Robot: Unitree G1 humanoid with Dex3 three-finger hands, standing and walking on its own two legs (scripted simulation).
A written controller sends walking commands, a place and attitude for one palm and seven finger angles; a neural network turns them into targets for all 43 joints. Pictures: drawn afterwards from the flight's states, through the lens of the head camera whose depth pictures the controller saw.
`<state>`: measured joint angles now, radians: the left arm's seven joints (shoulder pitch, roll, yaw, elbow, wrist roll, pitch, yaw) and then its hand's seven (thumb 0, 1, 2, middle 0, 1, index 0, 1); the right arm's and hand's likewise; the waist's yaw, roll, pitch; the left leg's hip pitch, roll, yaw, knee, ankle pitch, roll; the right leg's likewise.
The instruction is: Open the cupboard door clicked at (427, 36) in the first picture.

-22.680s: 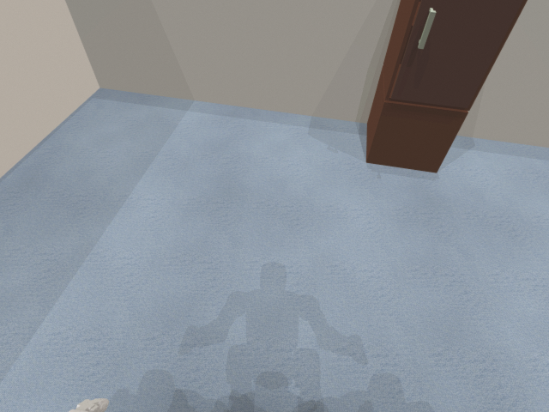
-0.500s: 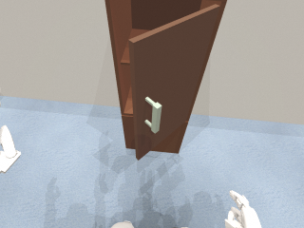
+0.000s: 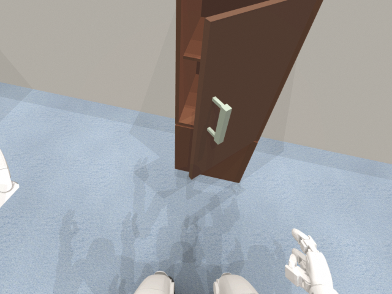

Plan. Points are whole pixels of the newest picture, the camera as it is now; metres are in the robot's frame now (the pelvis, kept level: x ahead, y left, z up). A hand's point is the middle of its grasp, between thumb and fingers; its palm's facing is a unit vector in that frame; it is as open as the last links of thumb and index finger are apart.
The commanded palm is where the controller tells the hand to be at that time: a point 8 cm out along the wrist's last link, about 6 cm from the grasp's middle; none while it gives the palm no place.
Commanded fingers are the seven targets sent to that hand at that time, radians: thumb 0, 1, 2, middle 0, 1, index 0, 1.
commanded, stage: stop stepping back and stand still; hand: left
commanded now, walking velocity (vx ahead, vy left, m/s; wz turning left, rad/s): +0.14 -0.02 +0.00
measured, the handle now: (217, 121) +0.54 -0.02 +0.00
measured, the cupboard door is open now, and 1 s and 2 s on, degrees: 49 49 49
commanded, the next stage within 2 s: let the arm hang, fingers relaxed in 0.68 s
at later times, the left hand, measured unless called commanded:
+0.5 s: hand (40, 220) +0.18 +0.22 +0.17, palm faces +0.26 -0.85 -0.45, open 7.4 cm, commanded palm +0.12 +0.27 +0.19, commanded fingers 0.00 0.90 0.90 -0.20 -0.30 -0.20 -0.30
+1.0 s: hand out of the picture +0.08 +0.20 -0.12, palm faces -0.12 -0.95 -0.30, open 7.4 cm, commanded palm none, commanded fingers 0.00 0.90 0.90 -0.20 -0.30 -0.20 -0.30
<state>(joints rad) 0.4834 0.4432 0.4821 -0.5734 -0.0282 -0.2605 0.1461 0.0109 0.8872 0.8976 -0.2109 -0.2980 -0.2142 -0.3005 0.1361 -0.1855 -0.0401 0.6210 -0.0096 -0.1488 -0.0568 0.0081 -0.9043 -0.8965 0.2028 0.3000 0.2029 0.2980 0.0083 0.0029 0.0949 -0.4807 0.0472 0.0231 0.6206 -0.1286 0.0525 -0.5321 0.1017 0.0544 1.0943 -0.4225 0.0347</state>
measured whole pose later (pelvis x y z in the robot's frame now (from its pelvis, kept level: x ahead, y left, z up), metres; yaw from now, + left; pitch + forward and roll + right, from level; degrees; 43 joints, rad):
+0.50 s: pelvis -0.06 -0.01 +0.01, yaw -7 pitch +0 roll -1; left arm 0.59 0.44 0.43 -0.48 -0.06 -0.19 0.14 0.01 0.89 0.90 -0.21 -0.30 -0.21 -0.30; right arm 0.28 -0.24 0.00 0.65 -0.01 -0.14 -0.08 0.01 -0.90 -0.90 0.20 0.30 0.20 0.30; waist -0.08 -0.03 -0.04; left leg -0.38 0.02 0.05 0.49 -0.11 0.02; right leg -0.10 0.03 0.01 0.48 -0.38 -0.01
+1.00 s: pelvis -0.08 +0.00 +0.00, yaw -6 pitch -2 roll -2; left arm 0.24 0.27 0.02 0.68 0.03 0.05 0.00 0.01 0.91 0.90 -0.20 -0.29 -0.20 -0.30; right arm 0.13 -0.27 0.01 0.90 -0.03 -0.01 0.01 0.00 -0.90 -0.90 0.21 0.30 0.21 0.30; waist -0.04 0.04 -0.01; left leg -0.42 0.00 0.02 0.59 -0.14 0.04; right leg -0.14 0.03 -0.01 0.59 -0.42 -0.01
